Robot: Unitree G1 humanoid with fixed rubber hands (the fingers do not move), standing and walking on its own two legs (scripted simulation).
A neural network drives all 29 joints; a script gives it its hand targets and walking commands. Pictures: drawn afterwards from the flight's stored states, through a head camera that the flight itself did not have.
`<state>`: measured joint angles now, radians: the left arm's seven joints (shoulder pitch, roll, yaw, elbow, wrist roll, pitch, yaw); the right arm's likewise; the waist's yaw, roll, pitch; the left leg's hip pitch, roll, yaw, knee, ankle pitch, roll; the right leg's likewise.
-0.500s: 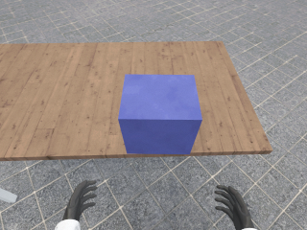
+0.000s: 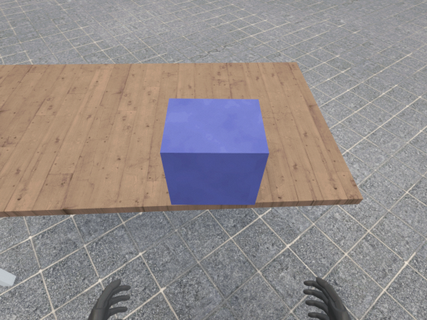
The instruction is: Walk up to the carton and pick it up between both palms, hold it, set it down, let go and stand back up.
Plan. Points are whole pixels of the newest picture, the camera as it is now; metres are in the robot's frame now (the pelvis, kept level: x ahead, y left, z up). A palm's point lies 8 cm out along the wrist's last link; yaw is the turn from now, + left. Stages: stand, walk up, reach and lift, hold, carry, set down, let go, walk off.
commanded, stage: set down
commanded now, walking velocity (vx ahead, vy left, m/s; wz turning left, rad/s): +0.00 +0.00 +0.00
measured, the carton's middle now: (213, 153) +0.44 +0.03 +0.02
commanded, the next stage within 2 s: let go in 0.62 s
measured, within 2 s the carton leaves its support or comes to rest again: neither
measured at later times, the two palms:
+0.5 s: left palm (114, 312) +0.14 +0.22 -0.11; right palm out of the picture +0.12 -0.23 -0.10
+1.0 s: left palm (114, 275) +0.20 +0.23 -0.08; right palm (341, 297) +0.18 -0.23 -0.09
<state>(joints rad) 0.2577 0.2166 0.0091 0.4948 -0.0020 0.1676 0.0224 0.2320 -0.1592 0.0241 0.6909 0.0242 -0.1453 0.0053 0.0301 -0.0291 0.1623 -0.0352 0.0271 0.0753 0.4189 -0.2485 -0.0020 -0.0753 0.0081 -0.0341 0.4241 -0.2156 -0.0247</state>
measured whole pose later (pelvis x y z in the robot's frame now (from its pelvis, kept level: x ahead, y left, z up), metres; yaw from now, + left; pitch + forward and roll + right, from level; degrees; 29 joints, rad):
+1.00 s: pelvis +0.03 +0.00 +0.00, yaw +0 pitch -2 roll +0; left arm 0.14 0.20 0.04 0.54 0.01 0.14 0.01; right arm 0.11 -0.18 0.00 0.88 0.00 -0.27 0.03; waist -0.01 -0.02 0.06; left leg -0.12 0.04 0.07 0.43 -0.28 -0.01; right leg -0.15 0.02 -0.03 0.42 -0.24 -0.02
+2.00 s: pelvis +0.01 +0.02 +0.00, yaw +4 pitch -1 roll -1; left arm 0.38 0.08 0.01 1.14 0.02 -0.01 0.03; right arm 0.39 -0.10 0.01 1.10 -0.02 -0.01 -0.02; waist 0.00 0.01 -0.04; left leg -0.20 -0.01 0.02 0.47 -0.25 0.03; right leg -0.20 -0.04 -0.09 0.44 -0.22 0.01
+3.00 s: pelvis -0.01 +0.01 +0.00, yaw +4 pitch -1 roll +0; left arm 0.38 0.05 0.00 1.18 0.02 -0.01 0.04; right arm 0.37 -0.09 0.02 1.14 -0.01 0.00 -0.03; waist 0.00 0.02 0.00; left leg -0.24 -0.01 0.01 0.48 -0.23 0.03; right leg -0.24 -0.04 -0.09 0.46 -0.21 0.00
